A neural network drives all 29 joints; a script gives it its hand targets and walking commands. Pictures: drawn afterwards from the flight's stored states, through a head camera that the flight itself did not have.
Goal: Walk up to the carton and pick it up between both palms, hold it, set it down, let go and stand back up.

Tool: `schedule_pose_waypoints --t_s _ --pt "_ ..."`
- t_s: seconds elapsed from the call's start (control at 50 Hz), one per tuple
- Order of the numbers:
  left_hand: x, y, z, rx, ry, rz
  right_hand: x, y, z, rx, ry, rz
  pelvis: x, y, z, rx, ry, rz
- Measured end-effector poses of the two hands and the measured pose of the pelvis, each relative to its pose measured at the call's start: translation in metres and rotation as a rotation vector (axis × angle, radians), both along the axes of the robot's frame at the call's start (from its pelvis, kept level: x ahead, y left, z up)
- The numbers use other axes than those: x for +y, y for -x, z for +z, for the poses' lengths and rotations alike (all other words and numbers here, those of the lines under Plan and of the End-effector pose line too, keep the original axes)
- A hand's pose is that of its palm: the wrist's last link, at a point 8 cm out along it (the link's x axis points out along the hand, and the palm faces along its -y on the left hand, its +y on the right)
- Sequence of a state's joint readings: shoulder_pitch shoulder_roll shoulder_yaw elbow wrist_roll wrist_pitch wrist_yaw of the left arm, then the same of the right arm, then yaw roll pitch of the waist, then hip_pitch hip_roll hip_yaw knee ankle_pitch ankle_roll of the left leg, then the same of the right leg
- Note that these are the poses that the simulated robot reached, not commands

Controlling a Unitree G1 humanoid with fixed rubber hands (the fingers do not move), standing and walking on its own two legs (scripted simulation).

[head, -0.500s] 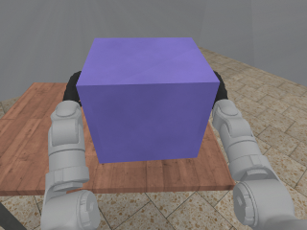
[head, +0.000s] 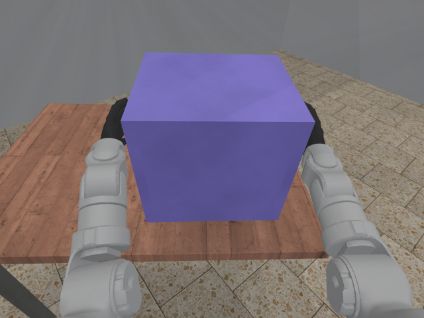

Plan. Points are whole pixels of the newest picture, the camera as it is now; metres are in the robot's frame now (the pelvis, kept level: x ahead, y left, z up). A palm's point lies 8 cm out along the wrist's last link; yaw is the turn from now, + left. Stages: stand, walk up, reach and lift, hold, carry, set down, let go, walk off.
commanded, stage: set down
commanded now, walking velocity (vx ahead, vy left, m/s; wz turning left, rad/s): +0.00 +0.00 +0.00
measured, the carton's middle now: (212, 137) +0.44 +0.00 +0.15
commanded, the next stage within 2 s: none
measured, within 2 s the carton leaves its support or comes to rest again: neither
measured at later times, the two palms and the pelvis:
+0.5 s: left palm (118, 148) +0.40 +0.19 +0.15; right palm (303, 151) +0.39 -0.18 +0.15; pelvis +0.00 +0.00 +0.00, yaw +0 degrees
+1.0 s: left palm (123, 155) +0.42 +0.19 +0.12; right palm (296, 158) +0.40 -0.18 +0.12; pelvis +0.01 +0.00 +0.00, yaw +0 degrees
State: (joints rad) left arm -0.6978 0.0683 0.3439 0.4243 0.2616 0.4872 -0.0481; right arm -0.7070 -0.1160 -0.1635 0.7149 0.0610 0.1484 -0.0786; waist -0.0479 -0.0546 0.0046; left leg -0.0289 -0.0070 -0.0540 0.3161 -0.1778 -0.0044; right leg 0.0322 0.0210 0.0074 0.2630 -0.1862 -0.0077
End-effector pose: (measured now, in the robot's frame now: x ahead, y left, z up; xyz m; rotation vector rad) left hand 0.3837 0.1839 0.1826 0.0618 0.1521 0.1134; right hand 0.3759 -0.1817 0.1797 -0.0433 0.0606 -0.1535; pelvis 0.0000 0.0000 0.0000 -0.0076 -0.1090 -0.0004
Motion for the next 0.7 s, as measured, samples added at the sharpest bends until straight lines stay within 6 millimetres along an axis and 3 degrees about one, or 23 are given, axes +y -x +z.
schedule_pose_waypoints --t_s 0.24,0.7 --pt "0.008 -0.003 -0.021 0.015 0.001 0.004 0.007 -0.005 -0.02 0.01 -0.008 0.003 -0.002 0.003 0.0 0.028 0.001 0.011" --pt "0.001 -0.026 -0.048 0.062 0.014 -0.01 0.001 -0.021 -0.045 0.051 -0.004 -0.016 -0.003 -0.003 0.001 0.091 -0.002 -0.009"
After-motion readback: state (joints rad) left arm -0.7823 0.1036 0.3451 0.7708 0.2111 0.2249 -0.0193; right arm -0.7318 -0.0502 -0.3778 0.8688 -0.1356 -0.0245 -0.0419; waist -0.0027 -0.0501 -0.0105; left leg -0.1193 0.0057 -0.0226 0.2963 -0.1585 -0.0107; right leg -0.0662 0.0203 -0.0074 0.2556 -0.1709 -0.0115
